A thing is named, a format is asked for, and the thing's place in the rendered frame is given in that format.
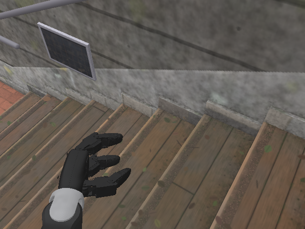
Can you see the robot left hand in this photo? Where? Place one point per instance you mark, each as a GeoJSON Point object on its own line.
{"type": "Point", "coordinates": [78, 166]}

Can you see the left robot forearm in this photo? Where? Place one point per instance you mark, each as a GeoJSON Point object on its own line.
{"type": "Point", "coordinates": [64, 210]}

